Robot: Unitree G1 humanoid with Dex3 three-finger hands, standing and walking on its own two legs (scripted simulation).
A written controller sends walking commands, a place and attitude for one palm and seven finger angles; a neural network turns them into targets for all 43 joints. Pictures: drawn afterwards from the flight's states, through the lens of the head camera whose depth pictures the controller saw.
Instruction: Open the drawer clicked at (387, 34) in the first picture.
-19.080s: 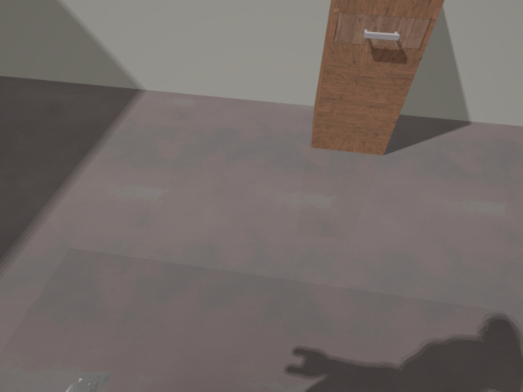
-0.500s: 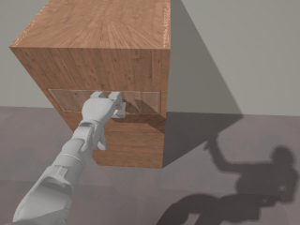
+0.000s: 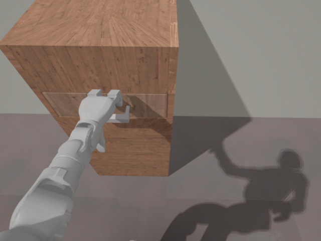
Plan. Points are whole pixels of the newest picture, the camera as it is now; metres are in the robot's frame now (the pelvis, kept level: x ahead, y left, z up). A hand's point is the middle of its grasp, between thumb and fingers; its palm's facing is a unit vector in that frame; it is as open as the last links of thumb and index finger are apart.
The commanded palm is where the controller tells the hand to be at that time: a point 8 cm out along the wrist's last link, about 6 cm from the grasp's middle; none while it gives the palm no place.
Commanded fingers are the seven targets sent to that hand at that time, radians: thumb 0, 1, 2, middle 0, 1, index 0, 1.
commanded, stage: move the hooked fingers above the handle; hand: left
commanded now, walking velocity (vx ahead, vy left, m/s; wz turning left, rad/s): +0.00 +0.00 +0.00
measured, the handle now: (107, 113) +0.51 +0.17 -0.04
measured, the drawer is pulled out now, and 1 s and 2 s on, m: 0.00 0.00 0.00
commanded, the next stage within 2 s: none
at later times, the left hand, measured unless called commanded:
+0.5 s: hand (114, 115) +0.46 +0.13 +0.01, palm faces -0.04 -0.09 -1.00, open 13.9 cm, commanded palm +0.43 +0.17 +0.07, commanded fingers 0.00 -0.50 0.30 -0.30 -1.20 -0.30 -1.20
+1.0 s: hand (115, 117) +0.45 +0.13 +0.01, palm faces -0.03 -0.10 -0.99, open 13.8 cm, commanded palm +0.43 +0.17 +0.07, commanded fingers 0.00 -0.50 0.30 -0.30 -1.20 -0.30 -1.20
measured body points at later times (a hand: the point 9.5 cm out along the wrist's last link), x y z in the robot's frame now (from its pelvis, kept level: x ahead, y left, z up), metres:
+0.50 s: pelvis +0.01 +0.01 +0.00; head +0.08 +0.00 +0.44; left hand +0.45 +0.13 +0.07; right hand +0.07 -0.25 -0.14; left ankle +0.00 +0.11 -0.71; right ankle -0.01 -0.09 -0.71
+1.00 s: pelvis +0.01 +0.00 +0.00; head +0.08 -0.01 +0.44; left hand +0.44 +0.13 +0.07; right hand +0.10 -0.28 -0.13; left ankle +0.00 +0.11 -0.71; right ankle -0.01 -0.09 -0.71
